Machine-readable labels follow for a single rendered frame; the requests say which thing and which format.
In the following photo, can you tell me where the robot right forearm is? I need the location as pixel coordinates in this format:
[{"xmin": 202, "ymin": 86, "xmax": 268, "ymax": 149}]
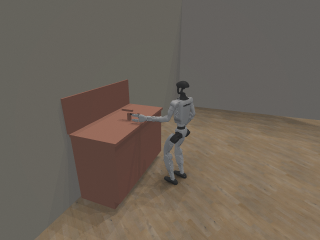
[{"xmin": 184, "ymin": 116, "xmax": 194, "ymax": 126}]

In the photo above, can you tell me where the left robot upper arm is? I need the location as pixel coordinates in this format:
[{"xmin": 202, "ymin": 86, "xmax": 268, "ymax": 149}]
[{"xmin": 165, "ymin": 100, "xmax": 180, "ymax": 122}]

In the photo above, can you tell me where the counter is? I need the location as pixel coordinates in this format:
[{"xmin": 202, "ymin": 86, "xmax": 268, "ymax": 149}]
[{"xmin": 60, "ymin": 79, "xmax": 163, "ymax": 209}]

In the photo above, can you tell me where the right robot upper arm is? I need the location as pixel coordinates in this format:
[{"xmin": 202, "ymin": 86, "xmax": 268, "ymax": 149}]
[{"xmin": 188, "ymin": 97, "xmax": 196, "ymax": 117}]

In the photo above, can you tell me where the robot left hand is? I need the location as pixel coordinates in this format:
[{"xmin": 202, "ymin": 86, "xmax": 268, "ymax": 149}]
[{"xmin": 132, "ymin": 114, "xmax": 146, "ymax": 122}]

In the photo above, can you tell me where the robot left forearm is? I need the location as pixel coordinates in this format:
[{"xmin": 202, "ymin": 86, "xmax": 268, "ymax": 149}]
[{"xmin": 146, "ymin": 116, "xmax": 168, "ymax": 123}]

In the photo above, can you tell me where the robot right shin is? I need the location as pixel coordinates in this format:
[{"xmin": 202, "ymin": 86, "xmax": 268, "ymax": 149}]
[{"xmin": 174, "ymin": 149, "xmax": 184, "ymax": 174}]

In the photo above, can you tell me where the robot head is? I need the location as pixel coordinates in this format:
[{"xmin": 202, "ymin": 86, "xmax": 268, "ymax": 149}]
[{"xmin": 176, "ymin": 81, "xmax": 189, "ymax": 101}]

